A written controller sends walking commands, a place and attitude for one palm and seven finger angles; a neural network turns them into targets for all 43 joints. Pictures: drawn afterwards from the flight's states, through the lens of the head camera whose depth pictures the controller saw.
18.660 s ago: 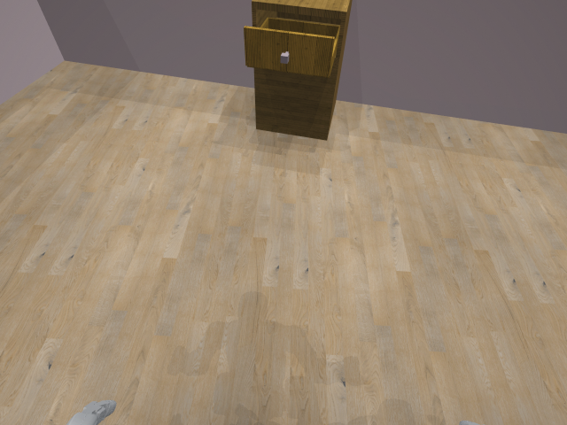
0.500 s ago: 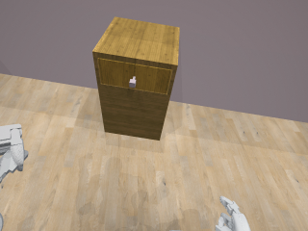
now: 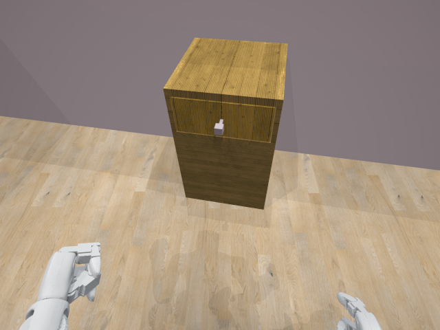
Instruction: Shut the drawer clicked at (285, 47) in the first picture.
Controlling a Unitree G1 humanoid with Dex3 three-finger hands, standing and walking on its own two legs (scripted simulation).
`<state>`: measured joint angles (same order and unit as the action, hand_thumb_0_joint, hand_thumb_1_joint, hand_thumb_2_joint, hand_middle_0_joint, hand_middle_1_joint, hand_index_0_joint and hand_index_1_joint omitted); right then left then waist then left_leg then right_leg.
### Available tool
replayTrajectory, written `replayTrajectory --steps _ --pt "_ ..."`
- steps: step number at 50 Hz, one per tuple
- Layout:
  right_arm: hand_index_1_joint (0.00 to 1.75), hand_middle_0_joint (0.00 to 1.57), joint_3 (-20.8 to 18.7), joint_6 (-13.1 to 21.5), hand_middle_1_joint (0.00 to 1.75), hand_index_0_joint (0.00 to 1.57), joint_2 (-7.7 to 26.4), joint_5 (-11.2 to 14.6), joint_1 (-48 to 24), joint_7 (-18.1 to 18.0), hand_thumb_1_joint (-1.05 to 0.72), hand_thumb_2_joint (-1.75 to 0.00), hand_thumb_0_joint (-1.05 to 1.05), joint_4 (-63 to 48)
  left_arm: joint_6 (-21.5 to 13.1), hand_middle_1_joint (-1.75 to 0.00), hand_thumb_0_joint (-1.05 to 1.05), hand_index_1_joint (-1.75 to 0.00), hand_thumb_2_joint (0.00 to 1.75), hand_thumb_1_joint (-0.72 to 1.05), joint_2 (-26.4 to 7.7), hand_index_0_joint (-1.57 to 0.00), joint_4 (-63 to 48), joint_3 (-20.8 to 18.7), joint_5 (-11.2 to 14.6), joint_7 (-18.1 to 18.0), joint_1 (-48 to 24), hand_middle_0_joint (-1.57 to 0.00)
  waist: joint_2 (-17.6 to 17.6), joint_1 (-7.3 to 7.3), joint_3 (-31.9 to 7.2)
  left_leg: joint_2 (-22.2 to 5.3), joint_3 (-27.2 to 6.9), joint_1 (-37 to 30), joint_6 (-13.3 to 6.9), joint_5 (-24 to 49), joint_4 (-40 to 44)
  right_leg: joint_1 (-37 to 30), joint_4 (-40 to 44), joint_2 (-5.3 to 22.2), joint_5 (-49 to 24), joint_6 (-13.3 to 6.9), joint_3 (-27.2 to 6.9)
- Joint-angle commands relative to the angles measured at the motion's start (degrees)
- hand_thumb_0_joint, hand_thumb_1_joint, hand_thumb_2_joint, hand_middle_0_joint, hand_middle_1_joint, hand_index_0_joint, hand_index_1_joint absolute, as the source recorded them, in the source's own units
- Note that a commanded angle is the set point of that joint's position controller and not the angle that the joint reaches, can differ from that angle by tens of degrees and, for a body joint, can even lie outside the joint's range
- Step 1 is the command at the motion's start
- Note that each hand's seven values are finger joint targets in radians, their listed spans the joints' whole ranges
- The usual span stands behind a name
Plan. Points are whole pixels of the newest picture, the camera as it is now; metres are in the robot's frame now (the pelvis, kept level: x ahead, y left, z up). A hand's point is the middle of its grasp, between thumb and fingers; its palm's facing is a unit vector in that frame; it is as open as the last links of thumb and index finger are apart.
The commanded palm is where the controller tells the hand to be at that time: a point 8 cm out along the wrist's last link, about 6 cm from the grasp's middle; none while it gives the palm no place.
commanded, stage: let the arm hang, fingers relaxed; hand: left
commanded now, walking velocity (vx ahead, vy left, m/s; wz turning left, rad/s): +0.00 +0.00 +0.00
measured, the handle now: (220, 126) +0.84 +0.06 -0.18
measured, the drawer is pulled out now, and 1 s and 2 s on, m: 0.00 0.00 0.00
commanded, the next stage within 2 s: look to check the result in 0.98 s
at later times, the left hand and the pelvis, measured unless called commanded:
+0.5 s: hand out of the picture -0.03 +0.19 -0.15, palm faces -0.02 -0.97 -0.26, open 5.7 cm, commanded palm none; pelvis -0.01 -0.01 +0.01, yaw -1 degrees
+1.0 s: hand out of the picture +0.02 +0.15 -0.16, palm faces -0.01 -0.98 -0.21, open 7.3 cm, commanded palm none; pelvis +0.01 -0.03 +0.02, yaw -2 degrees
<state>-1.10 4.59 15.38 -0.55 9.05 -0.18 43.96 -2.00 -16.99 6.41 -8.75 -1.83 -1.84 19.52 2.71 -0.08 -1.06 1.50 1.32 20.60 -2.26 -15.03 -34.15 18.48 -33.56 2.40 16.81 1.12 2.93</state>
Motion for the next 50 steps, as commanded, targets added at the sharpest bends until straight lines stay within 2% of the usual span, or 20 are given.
replayTrajectory --steps 1,3,4,5,6,8,9,11,12,14,19,24,28,35,44,46,47,50 --pt "0.3 0.2 -1.7 -0.9 0.3 0.2 5.7 -0.3 3.1 -0.3 -0.9 -0.9 0.0 -2.9 1.2 -1.3 0.0 -1.3 0.9 0.9 -3.3 -1.12 15.1 3.7 -0.2 1.2 0.3 -1.12 -17.0 0.94 -9.2 -6.0 -5.6 -6.9 -0.2 24.0 2.5 -9.7 3.0 5.5 -30.5 -3.5 -4.7" --pt "0.3 0.2 -1.4 -2.0 0.3 0.2 6.1 -0.7 1.1 -0.3 -0.9 -0.9 0.0 -1.3 1.5 -1.21 0.0 -1.21 0.9 0.9 -3.8 -1.04 22.3 4.5 0.3 1.0 -2.1 -1.04 -6.9 0.48 -5.6 -6.4 -6.2 -7.2 -0.5 24.3 6.0 -7.6 3.8 4.6 -23.0 -3.0 -4.6" --pt "0.3 0.2 -1.2 -2.5 0.3 0.2 5.8 -0.9 0.0 -0.2 -0.9 -0.9 0.0 -0.5 1.7 -1.17 0.0 -1.17 0.9 0.9 -3.8 -1.0 25.6 5.0 0.5 0.9 -2.8 -1.0 -0.9 0.23 -3.3 -6.7 -6.6 -7.0 -0.7 22.1 8.3 -6.7 5.4 3.8 -16.8 -2.6 -4.9" --pt "0.3 0.2 -0.8 -3.1 0.3 0.2 5.2 -1.0 -0.7 -0.2 -0.9 -0.9 0.0 0.3 1.9 -1.12 0.0 -1.12 0.9 0.9 -3.8 -0.96 28.6 5.4 0.6 0.9 -3.3 -0.96 2.9 0.04 -1.1 -6.7 -6.9 -6.2 -0.8 19.0 10.3 -6.2 7.1 3.1 -11.3 -2.4 -5.1" --pt "0.3 0.2 -0.4 -3.5 0.3 0.2 4.3 -0.9 -0.8 -0.2 -0.9 -0.9 0.0 1.3 2.0 -1.08 0.0 -1.08 0.9 0.9 -3.6 -0.92 31.6 5.9 0.7 0.9 -3.2 -0.92 4.0 -0.15 -0.1 -6.6 -7.1 -5.6 -0.7 14.7 11.6 -6.2 8.9 2.8 -7.6 -2.4 -5.5" --pt "0.3 0.2 -0.3 -4.1 0.3 0.2 3.4 -0.6 -0.3 -0.2 -0.9 -0.9 0.0 3.0 1.8 -0.99 0.0 -0.99 0.9 0.9 -3.1 -0.84 36.8 6.6 0.8 0.9 -2.6 -0.84 2.9 -0.02 0.5 -6.1 -6.8 -6.2 -0.3 7.6 12.5 -6.0 12.1 2.9 -4.5 -2.7 -6.0" --pt "0.3 0.2 -0.4 -4.3 0.3 0.2 2.8 -0.8 0.6 -0.4 -0.9 -0.9 0.0 4.0 1.6 -0.95 0.0 -0.95 0.9 0.9 -2.1 -0.8 38.6 6.3 0.9 0.8 -2.1 -0.8 4.5 0.12 -0.8 -6.1 -6.5 -7.0 -0.2 5.0 12.8 -6.3 13.2 3.0 -3.6 -3.0 -6.1" --pt "0.3 0.2 -0.5 -4.8 0.3 0.2 2.2 -0.8 1.6 -0.4 -0.9 -0.9 0.0 5.5 1.6 -0.86 0.0 -0.86 0.9 0.9 -2.3 -0.72 41.6 6.5 0.9 0.9 -2.4 -0.72 6.6 0.3 -0.1 -5.7 -6.3 -6.6 0.0 -0.2 13.7 -6.0 14.7 3.0 -0.8 -3.4 -6.1" --pt "0.3 0.2 -0.6 -5.0 0.3 0.2 2.4 -0.6 2.4 -0.4 -0.9 -0.9 0.0 6.2 1.5 -0.82 0.0 -0.82 0.9 0.9 -2.7 -0.68 42.9 6.5 0.8 0.9 -2.8 -0.68 3.2 0.39 0.1 -6.0 -6.6 -6.8 0.0 -0.5 13.8 -5.9 15.5 2.9 -0.4 -3.4 -5.9" --pt "0.3 0.2 -0.7 -5.1 0.3 0.2 2.0 -0.6 4.1 -0.5 -0.9 -0.9 0.0 8.1 1.4 -0.73 0.0 -0.73 0.9 0.9 -2.3 -0.6 45.5 6.9 1.0 1.0 -3.1 -0.6 -0.3 0.69 0.4 -6.1 -6.4 -7.9 0.0 -1.6 14.4 -4.9 16.7 3.1 1.2 -3.6 -5.7" --pt "0.3 0.2 -0.6 -4.9 0.3 0.2 1.8 -0.5 7.0 -0.8 -0.9 -0.9 0.0 12.2 1.3 -0.52 0.0 -0.52 0.9 0.9 -2.0 -0.4 50.5 7.2 1.1 0.8 -2.7 -0.4 -2.6 0.6 2.3 -6.8 -6.5 -8.7 -0.2 0.6 15.9 -4.4 16.8 3.0 0.0 -3.7 -5.1" --pt "0.3 0.2 -0.4 -4.7 0.3 0.2 0.8 -0.4 9.2 -1.1 -0.9 -0.9 0.0 15.5 1.3 -0.3 0.0 -0.3 0.9 0.9 -1.4 -0.2 54.1 7.5 1.3 0.5 -1.8 -0.2 -2.5 0.4 3.6 -6.8 -5.9 -9.1 -0.1 1.5 16.5 -4.4 16.7 3.1 0.1 -3.7 -5.0" --pt "0.3 0.2 -0.3 -4.7 0.3 0.2 -0.1 -0.4 10.6 -1.2 -0.9 -0.9 0.0 17.4 1.5 -0.3 0.0 -0.3 0.9 0.9 -0.6 -0.2 55.8 7.5 1.2 0.3 -1.2 -0.2 -1.9 0.24 5.0 -6.8 -5.7 -8.2 -0.1 -0.2 17.4 -4.0 16.6 2.9 1.3 -3.9 -5.1" --pt "0.3 0.2 -0.2 -4.6 0.3 0.2 -2.1 -0.5 12.2 -1.4 -0.9 -0.9 0.0 19.1 1.4 -0.3 0.0 -0.3 0.9 0.9 1.3 -0.2 57.1 7.5 1.3 0.0 -1.1 -0.2 -1.9 0.19 6.2 -6.5 -5.0 -7.9 0.1 1.0 17.3 -3.9 16.3 2.8 0.5 -3.8 -5.2" --pt "0.3 0.2 -0.1 -4.2 0.3 0.2 -3.9 -0.4 13.1 -1.8 -0.9 -0.9 0.0 19.9 1.1 -0.3 0.0 -0.3 0.9 0.9 2.9 -0.2 57.3 7.3 1.3 -0.3 -1.0 -0.2 -1.3 0.27 4.7 -6.7 -4.0 -9.4 0.3 7.7 15.7 -5.7 15.7 2.8 -4.9 -3.8 -5.3" --pt "0.3 0.2 -0.2 -4.2 0.3 0.2 -4.1 -0.4 12.8 -1.9 -0.9 -0.9 0.0 20.0 1.1 -0.3 0.0 -0.3 0.9 0.9 3.1 -0.2 57.4 7.4 1.3 -0.3 -1.0 -0.2 -1.3 0.27 5.4 -6.7 -3.8 -9.6 0.4 7.5 15.6 -5.2 15.9 2.9 -4.9 -3.8 -5.4" --pt "0.3 0.2 -0.3 -4.3 0.3 0.2 -4.1 -0.4 13.0 -1.9 -0.9 -0.9 0.0 19.9 1.1 -0.3 0.0 -0.3 0.9 0.9 3.1 -0.2 57.3 7.3 1.2 -0.4 -0.9 -0.2 -1.6 0.3 6.0 -6.6 -3.9 -9.3 0.4 7.6 15.3 -5.0 16.0 2.7 -4.7 -3.8 -5.2" --pt "0.3 0.2 -0.3 -4.1 0.3 0.2 -4.2 -0.4 13.4 -1.9 -0.9 -0.9 0.0 20.1 0.8 -0.3 0.0 -0.3 0.9 0.9 3.5 -0.2 57.3 7.3 1.3 -0.4 -0.6 -0.2 -3.0 0.42 4.0 -6.7 -3.7 -10.7 0.4 9.4 14.9 -6.2 15.9 2.8 -6.7 -3.8 -5.3"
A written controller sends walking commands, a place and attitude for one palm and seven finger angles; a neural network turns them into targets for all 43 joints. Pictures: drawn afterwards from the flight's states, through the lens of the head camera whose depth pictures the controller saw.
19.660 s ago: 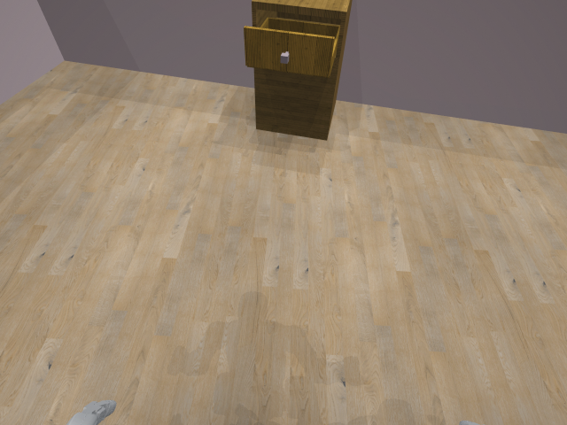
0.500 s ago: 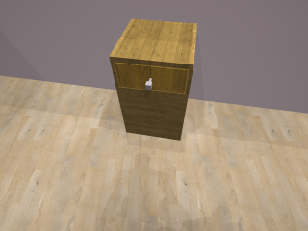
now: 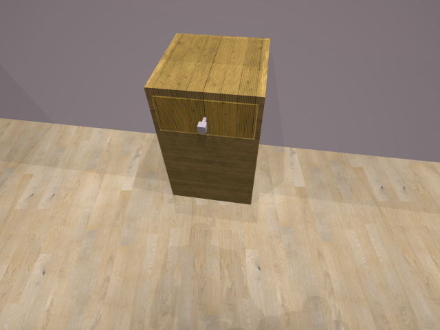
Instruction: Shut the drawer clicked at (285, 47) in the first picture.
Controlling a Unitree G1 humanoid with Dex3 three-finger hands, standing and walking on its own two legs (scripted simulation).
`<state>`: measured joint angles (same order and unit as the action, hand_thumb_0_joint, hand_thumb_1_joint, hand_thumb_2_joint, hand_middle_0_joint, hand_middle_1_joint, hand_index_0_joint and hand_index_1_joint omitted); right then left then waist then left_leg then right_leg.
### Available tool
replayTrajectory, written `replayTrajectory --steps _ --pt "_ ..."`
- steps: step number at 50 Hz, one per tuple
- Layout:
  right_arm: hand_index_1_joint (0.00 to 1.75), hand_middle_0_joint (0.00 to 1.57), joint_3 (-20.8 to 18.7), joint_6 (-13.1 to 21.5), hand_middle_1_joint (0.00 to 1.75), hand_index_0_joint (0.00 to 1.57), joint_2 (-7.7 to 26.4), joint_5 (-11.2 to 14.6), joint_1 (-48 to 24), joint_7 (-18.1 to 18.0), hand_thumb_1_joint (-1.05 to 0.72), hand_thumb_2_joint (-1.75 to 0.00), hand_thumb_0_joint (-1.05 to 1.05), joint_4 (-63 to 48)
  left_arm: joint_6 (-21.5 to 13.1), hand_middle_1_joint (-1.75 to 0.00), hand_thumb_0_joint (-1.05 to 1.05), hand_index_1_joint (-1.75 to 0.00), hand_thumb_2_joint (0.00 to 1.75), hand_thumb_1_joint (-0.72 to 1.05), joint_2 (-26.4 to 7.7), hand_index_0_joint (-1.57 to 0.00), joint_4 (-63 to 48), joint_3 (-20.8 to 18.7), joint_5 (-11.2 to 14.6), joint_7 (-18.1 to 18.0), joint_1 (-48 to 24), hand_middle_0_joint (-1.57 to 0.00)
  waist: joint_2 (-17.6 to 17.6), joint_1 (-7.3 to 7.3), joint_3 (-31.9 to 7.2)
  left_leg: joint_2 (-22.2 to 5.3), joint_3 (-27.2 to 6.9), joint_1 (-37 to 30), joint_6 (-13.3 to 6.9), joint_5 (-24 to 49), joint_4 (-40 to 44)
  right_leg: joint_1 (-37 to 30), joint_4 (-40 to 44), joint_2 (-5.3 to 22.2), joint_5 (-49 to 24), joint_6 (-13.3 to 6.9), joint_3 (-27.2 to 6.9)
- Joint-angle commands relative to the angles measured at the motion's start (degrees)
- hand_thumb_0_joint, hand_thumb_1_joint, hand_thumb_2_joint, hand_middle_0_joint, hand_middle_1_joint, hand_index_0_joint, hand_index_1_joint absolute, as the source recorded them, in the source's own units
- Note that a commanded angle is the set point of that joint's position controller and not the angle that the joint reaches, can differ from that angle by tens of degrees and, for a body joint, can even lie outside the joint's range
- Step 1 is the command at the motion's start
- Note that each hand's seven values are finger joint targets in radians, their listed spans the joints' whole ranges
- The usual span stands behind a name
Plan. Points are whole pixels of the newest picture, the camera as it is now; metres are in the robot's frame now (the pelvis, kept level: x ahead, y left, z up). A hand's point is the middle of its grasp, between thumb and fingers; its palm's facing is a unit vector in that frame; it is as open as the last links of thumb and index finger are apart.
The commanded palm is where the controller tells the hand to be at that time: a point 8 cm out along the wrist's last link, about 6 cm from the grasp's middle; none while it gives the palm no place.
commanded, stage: look to check the result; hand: left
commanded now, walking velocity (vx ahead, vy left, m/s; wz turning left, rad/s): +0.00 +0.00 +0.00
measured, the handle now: (203, 124) +0.83 +0.11 -0.20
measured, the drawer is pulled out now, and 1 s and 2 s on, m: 0.00 0.00 0.00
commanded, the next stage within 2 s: stand and wait in 0.56 s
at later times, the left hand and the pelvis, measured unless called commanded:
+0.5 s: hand out of the picture +0.00 +0.15 -0.17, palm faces +0.04 -0.98 -0.18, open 7.3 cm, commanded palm none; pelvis +0.01 -0.01 +0.00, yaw +0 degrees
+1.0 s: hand out of the picture +0.02 +0.15 -0.17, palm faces +0.04 -0.98 -0.20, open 7.3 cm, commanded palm none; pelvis +0.02 -0.01 +0.00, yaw +0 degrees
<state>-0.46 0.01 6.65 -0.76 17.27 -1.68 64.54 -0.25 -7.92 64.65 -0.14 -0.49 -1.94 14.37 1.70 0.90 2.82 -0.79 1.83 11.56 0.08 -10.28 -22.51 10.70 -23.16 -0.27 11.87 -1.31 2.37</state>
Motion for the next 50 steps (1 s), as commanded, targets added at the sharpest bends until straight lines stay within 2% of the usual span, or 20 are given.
replayTrajectory --steps 1,4,12,17,19,27,28,34,39,40,44,50 --pt "0.3 0.2 -0.9 0.4 0.3 0.2 4.6 -0.2 4.7 -0.5 -0.9 -0.9 0.0 -0.5 -0.9 -0.3 0.0 -0.3 0.9 0.9 -5.5 -0.2 -0.8 -1.3 0.0 -0.3 4.6 -0.2 -1.2 -0.6 0.1 -4.4 -4.0 -2.0 -1.9 4.7 3.1 1.8 5.6 5.7 -2.0 -1.3 -4.7" --pt "0.3 0.2 -0.9 0.2 0.3 0.2 4.2 -0.2 4.6 -0.5 -0.9 -0.9 0.0 -0.3 -0.9 -0.3 0.0 -0.3 0.9 0.9 -5.3 -0.2 -0.7 -1.3 0.0 -0.4 4.7 -0.2 -1.8 -0.54 1.4 -4.3 -3.8 -1.9 -1.8 4.2 3.0 2.4 6.1 5.6 -1.4 -1.4 -4.7" --pt "0.3 0.2 -1.1 0.2 0.3 0.2 4.3 -0.1 4.5 -0.6 -0.9 -0.9 0.0 -0.5 -1.1 -0.3 0.0 -0.3 0.9 0.9 -4.8 -0.2 -0.4 -1.4 -0.1 -0.5 5.7 -0.2 -1.5 -0.43 0.6 -4.4 -3.5 -2.8 -1.6 5.3 2.3 1.6 6.3 5.6 -3.5 -1.4 -4.8" --pt "0.3 0.2 -1.0 0.0 0.3 0.2 4.2 -0.1 4.4 -0.7 -0.9 -0.9 0.0 -0.3 -1.1 -0.3 0.0 -0.3 0.9 0.9 -4.5 -0.2 -0.2 -1.3 -0.1 -0.6 5.9 -0.2 -1.7 -0.41 2.0 -4.3 -3.5 -2.4 -1.5 4.0 2.4 2.2 7.2 5.5 -1.7 -1.3 -5.1" --pt "0.3 0.2 -1.0 0.1 0.3 0.2 4.0 -0.2 4.2 -0.7 -0.9 -0.9 0.0 -0.2 -1.1 -0.3 0.0 -0.3 0.9 0.9 -4.4 -0.2 -0.1 -1.3 0.0 -0.5 6.1 -0.2 -0.5 -0.4 1.6 -4.3 -3.2 -2.8 -1.4 4.0 2.5 2.2 7.4 5.6 -1.7 -1.4 -5.2" --pt "0.3 0.2 -1.0 0.3 0.3 0.2 4.2 -0.1 4.6 -0.9 -0.9 -0.9 0.0 -0.2 -1.1 -0.3 0.0 -0.3 0.9 0.9 -4.4 -0.2 -0.2 -1.4 0.0 -0.6 6.3 -0.2 -1.7 -0.58 1.2 -4.5 -3.3 -2.6 -1.4 5.7 2.4 0.7 6.6 5.4 -4.6 -1.4 -4.6" --pt "0.3 0.2 -0.9 0.3 0.3 0.2 4.0 -0.1 4.5 -0.9 -0.9 -0.9 0.0 0.0 -1.1 -0.3 0.0 -0.3 0.9 0.9 -4.2 -0.2 -0.1 -1.5 0.0 -0.5 6.3 -0.2 -0.9 -0.61 1.0 -4.5 -3.2 -2.7 -1.4 5.6 2.5 0.6 6.8 5.6 -4.4 -1.4 -4.7" --pt "0.3 0.2 -1.0 0.5 0.3 0.2 4.1 -0.1 4.7 -1.0 -0.9 -0.9 0.0 0.1 -1.2 -0.3 0.0 -0.3 0.9 0.9 -4.4 -0.2 -0.2 -1.5 0.1 -0.6 6.4 -0.2 -1.3 -0.6 0.2 -4.6 -3.3 -3.4 -1.4 7.4 2.4 -0.4 6.0 5.7 -7.6 -1.4 -4.5" --pt "0.3 0.2 -0.8 0.4 0.3 0.2 3.9 -0.2 4.8 -1.0 -0.9 -0.9 0.0 0.2 -1.0 -0.3 0.0 -0.3 0.9 0.9 -4.3 -0.2 -0.3 -1.5 0.0 -0.6 6.0 -0.2 -0.2 -0.66 1.9 -4.7 -3.5 -2.9 -1.5 7.2 2.9 0.4 6.0 5.4 -5.9 -1.5 -4.5" --pt "0.3 0.2 -0.9 0.5 0.3 0.2 3.9 -0.1 4.9 -1.0 -0.9 -0.9 0.0 0.2 -1.1 -0.3 0.0 -0.3 0.9 0.9 -4.6 -0.2 -0.3 -1.6 0.0 -0.5 6.3 -0.2 -0.5 -0.73 1.0 -4.8 -3.3 -3.2 -1.4 7.5 2.9 -0.1 5.9 5.6 -6.5 -1.5 -4.4" --pt "0.3 0.2 -0.9 0.5 0.3 0.2 4.0 -0.1 4.8 -1.0 -0.9 -0.9 0.0 0.2 -1.1 -0.3 0.0 -0.3 0.9 0.9 -4.5 -0.2 -0.2 -1.6 0.0 -0.6 6.2 -0.2 -1.9 -0.69 1.5 -4.7 -3.4 -3.3 -1.5 7.2 2.9 0.1 6.1 5.5 -6.3 -1.4 -4.2" --pt "0.3 0.2 -0.9 0.5 0.3 0.2 4.1 -0.2 4.7 -1.0 -0.9 -0.9 0.0 0.3 -1.2 -0.3 0.0 -0.3 0.9 0.9 -4.5 -0.2 -0.3 -1.6 0.1 -0.6 6.4 -0.2 -1.0 -0.63 0.7 -4.6 -3.4 -3.8 -1.5 7.4 2.7 -0.2 6.1 5.6 -6.7 -1.5 -4.4"
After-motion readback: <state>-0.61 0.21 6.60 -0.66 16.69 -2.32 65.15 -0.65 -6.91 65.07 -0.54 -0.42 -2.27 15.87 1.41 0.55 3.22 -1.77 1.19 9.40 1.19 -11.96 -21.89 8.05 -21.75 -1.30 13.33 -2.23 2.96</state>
